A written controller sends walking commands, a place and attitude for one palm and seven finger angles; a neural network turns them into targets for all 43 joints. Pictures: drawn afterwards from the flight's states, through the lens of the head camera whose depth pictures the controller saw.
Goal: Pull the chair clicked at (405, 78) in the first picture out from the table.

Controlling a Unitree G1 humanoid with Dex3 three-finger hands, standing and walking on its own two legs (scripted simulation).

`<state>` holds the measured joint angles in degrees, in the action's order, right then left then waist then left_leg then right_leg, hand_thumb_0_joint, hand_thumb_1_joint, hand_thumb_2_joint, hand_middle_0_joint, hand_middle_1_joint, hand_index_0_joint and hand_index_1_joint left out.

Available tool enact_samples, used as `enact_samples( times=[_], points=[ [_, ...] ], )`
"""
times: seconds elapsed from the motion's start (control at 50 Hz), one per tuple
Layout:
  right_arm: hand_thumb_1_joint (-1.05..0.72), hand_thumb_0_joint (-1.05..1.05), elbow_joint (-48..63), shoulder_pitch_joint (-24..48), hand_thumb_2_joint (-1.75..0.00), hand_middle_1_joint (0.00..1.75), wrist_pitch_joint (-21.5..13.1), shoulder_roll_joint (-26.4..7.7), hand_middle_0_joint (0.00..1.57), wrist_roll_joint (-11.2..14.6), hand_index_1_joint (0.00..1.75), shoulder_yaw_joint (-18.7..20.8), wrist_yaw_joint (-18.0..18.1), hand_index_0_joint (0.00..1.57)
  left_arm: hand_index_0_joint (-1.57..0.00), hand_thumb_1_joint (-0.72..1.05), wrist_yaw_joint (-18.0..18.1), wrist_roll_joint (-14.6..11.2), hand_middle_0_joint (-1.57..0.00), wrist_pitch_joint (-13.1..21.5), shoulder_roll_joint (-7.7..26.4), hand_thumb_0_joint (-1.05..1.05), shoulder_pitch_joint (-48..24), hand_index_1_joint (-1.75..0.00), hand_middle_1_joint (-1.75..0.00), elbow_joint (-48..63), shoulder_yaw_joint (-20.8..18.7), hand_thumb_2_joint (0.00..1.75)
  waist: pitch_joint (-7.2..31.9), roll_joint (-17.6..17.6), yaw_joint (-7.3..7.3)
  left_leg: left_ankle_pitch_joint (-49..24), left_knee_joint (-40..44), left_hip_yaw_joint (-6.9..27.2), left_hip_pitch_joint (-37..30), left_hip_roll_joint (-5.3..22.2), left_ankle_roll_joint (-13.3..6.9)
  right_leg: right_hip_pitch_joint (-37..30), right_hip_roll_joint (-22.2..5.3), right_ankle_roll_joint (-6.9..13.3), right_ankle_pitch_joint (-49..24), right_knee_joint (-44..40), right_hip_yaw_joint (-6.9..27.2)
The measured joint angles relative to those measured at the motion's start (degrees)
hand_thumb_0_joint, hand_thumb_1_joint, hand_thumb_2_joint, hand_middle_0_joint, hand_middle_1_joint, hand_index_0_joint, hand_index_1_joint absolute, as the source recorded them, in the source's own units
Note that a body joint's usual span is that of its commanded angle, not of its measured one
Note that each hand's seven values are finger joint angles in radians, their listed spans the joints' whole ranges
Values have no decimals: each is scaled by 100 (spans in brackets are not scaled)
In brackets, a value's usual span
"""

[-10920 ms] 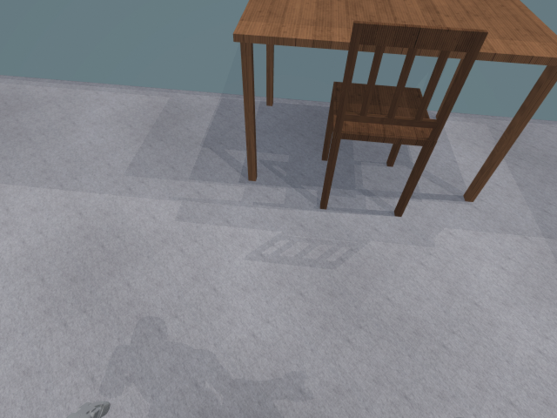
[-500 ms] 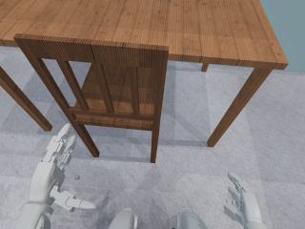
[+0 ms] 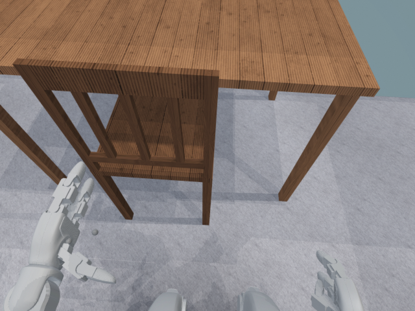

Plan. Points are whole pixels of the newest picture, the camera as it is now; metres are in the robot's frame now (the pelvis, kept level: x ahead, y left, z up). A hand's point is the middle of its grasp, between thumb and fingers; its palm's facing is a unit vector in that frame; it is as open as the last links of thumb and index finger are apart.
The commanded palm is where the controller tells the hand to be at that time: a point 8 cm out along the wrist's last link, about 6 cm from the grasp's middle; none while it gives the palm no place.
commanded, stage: raise the hand toward the chair's back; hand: left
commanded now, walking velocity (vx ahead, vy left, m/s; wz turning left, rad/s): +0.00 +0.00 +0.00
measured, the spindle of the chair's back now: (137, 130) +0.52 +0.20 -0.03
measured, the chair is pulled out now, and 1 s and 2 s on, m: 0.00 0.00 0.00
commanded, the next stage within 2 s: aim the fingers beside a spindle in 0.34 s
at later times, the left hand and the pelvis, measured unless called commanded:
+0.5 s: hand (92, 238) +0.23 +0.21 +0.04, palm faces -0.02 -1.00 -0.07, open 16.9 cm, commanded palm +0.22 +0.26 +0.04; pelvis -0.01 +0.00 +0.00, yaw +0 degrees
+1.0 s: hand (110, 216) +0.28 +0.19 +0.02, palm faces -0.02 -1.00 -0.06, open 16.9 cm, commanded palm +0.27 +0.25 +0.02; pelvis -0.01 +0.00 -0.01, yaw +0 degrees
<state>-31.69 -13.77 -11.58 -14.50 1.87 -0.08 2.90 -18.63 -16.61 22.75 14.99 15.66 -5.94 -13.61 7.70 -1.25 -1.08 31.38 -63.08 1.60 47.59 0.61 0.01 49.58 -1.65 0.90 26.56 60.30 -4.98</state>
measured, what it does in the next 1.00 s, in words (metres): stands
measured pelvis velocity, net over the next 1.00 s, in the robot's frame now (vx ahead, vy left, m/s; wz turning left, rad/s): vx -0.01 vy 0.00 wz -0.01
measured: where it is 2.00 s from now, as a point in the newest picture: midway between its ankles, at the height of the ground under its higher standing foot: outside the picture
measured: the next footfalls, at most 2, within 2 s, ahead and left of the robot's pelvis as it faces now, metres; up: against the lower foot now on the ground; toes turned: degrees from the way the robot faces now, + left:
none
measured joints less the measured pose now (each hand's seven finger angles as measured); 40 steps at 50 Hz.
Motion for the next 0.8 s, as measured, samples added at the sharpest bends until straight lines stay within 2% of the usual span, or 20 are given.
enact_samples(
  times=[0.22,0.5,0.66,0.8],
  points=[
    [-90,1,37,29,-90,30,-24,26,21,-11,30,-27,-19,21,-6,-50,54,52,-6,150,-32,-1,24,-8,-8,-62,42,30,-23,24,9,-38,-12,-10,20,-9,-8,19,-8,-4,-41,9,11],
    [-90,1,62,86,-90,30,-58,72,21,-16,30,-114,-6,21,-6,-50,-1,36,-6,78,-18,-1,7,-8,-8,-30,60,30,-24,-6,51,-29,-73,13,89,-27,-23,64,-26,-19,-36,43,-8],
    [-90,1,24,108,-90,30,-95,-4,21,-37,30,-118,5,21,-6,-50,6,98,-6,60,-16,-1,-479,-8,-8,-350,102,30,-12,1,39,26,-240,30,304,-42,-30,266,-44,-25,16,196,-20],
    [-90,1,37,76,-90,30,-21,15,21,-60,30,-77,-53,21,-6,-50,151,201,-6,-3,-67,-1,-694,-8,-8,-354,200,30,15,10,-22,41,-260,-30,383,-37,-39,381,-38,-35,22,242,41]
  ],
)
